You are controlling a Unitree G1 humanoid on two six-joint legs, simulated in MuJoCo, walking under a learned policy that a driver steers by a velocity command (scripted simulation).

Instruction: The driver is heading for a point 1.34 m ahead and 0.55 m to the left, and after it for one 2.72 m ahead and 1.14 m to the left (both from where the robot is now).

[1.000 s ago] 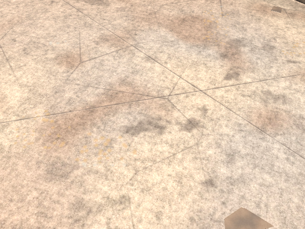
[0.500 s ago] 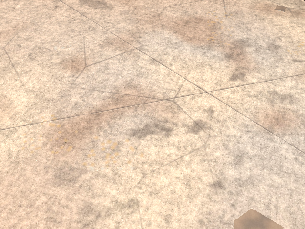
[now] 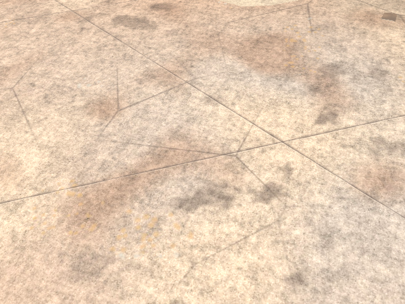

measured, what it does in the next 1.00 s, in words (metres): walks ahead, turning left: left foot, then right foot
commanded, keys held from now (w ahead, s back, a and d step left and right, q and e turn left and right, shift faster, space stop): w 0.12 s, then w+q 0.88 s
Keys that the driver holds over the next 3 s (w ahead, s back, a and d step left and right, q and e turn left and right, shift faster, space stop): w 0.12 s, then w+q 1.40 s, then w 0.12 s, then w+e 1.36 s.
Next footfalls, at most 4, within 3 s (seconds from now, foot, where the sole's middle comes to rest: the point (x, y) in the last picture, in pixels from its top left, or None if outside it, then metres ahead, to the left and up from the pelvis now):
0.34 left None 0.37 0.14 -0.78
0.82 right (230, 262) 0.68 -0.01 -0.78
1.34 left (130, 235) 0.79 0.37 -0.78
1.88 right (123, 163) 1.15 0.45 -0.78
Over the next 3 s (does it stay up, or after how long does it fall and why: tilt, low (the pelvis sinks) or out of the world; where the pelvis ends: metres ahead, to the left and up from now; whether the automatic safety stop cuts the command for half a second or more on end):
stays up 1.47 0.68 -0.02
